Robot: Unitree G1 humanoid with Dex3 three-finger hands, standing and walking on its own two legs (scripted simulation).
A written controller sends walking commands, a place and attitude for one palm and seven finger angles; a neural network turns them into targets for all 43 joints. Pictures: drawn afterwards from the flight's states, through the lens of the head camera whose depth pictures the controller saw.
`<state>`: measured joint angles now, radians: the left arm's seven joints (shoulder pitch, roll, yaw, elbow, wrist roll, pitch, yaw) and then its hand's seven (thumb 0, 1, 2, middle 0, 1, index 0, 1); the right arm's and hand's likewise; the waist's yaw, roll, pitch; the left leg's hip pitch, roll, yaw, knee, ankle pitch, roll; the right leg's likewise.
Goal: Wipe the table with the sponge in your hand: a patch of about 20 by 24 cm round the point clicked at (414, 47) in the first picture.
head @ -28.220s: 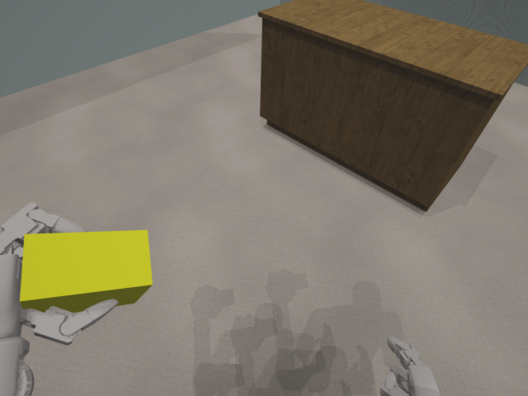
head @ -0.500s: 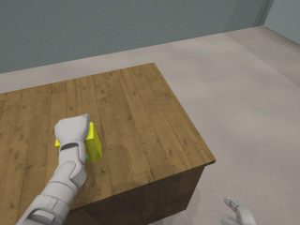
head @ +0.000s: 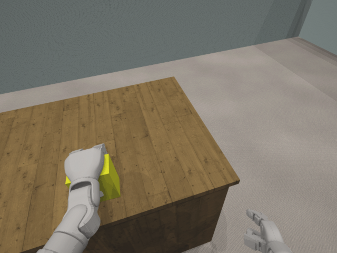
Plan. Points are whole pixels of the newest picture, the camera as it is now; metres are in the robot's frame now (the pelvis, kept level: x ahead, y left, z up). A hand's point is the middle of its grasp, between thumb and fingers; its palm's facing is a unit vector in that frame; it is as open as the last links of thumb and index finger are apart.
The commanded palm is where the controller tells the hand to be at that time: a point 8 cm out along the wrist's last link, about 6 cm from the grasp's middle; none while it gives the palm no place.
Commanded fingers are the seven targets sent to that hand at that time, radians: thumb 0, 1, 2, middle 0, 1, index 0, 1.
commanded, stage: wipe back along the middle lane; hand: left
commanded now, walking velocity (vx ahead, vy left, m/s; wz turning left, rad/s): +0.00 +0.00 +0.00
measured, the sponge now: (97, 184) +0.29 +0.24 -0.02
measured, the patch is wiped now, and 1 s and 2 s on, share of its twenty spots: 0.90 0.90 0.90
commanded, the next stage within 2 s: slide across to the third lane in 0.20 s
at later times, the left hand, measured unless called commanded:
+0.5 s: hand (97, 181) +0.27 +0.22 +0.03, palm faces -0.03 -0.07 -1.00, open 10.3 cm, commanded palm +0.24 +0.19 +0.07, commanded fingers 0.00 0.10 1.30 -1.20 -1.60 -1.20 -1.60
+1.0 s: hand (121, 178) +0.29 +0.16 +0.03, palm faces -0.02 -0.06 -1.00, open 10.3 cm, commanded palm +0.26 +0.13 +0.07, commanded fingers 0.00 0.10 1.30 -1.20 -1.60 -1.20 -1.60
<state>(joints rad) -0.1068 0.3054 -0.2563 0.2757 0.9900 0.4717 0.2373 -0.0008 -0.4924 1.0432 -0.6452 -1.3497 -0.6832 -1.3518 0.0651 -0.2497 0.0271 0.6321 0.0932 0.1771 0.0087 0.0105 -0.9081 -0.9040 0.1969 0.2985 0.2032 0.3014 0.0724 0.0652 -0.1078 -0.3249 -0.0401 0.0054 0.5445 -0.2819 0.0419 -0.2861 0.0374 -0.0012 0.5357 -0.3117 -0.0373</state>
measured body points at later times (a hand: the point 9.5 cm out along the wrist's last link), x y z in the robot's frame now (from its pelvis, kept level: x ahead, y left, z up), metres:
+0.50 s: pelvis +0.00 -0.01 +0.00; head -0.01 -0.04 +0.45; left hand +0.27 +0.22 +0.08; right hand +0.22 -0.23 -0.09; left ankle +0.00 +0.09 -0.73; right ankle -0.02 -0.10 -0.73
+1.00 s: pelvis -0.02 -0.01 +0.00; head -0.03 -0.05 +0.45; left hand +0.28 +0.16 +0.08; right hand +0.23 -0.21 -0.09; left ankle +0.00 +0.09 -0.73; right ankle -0.02 -0.10 -0.73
